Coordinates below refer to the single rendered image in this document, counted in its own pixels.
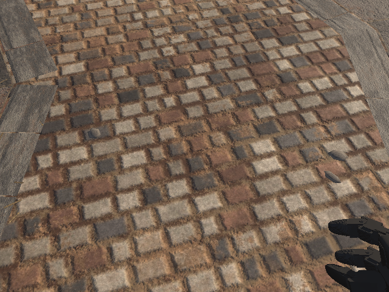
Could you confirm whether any right robot hand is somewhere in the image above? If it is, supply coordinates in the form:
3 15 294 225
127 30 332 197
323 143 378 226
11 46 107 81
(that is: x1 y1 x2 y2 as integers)
325 216 389 292

